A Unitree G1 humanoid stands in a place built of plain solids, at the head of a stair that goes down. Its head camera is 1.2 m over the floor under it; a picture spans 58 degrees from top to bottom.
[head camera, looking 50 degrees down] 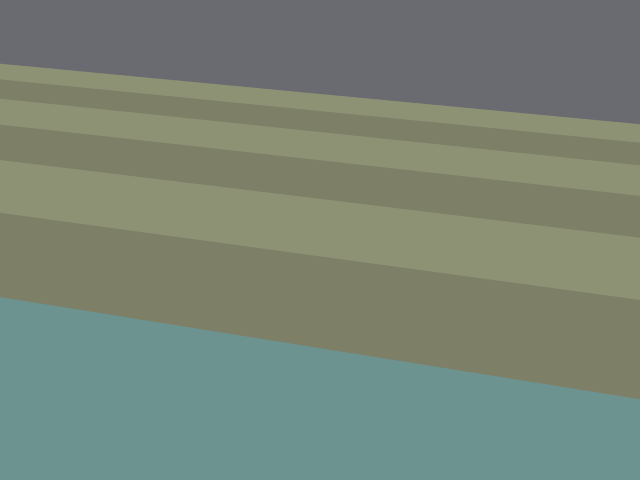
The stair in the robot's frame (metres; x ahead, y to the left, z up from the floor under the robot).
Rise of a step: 0.14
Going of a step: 0.45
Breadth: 7.23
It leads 10 degrees to the right of straight ahead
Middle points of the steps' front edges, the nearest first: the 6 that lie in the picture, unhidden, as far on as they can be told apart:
1.26 1.24 -0.13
1.70 1.17 -0.27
2.14 1.09 -0.41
2.58 1.02 -0.55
3.02 0.94 -0.68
3.46 0.86 -0.82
